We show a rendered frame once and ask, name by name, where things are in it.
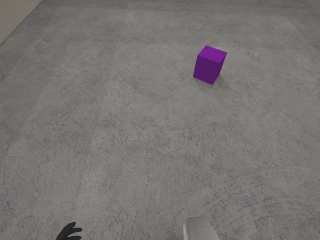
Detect carton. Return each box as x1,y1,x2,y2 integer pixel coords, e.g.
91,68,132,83
193,45,227,85

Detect robot right thigh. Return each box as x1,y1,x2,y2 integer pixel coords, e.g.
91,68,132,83
182,216,220,240

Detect robot left hand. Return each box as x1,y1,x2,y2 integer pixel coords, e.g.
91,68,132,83
56,222,83,240

